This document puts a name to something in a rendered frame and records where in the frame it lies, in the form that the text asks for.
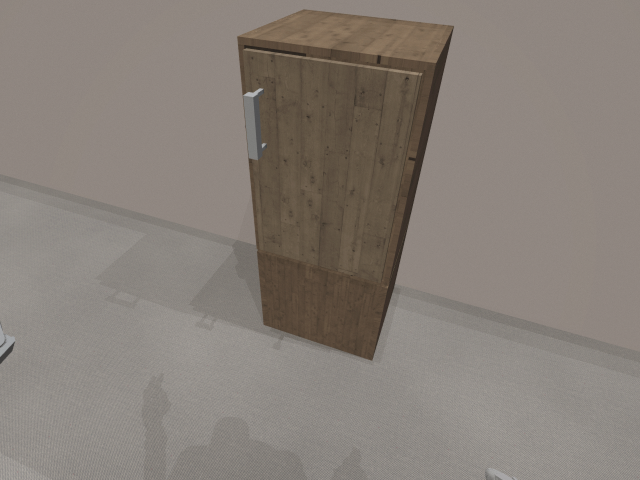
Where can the handle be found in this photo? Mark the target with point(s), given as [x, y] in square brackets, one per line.
[253, 127]

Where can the cupboard door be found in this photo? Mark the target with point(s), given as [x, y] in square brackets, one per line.
[337, 135]

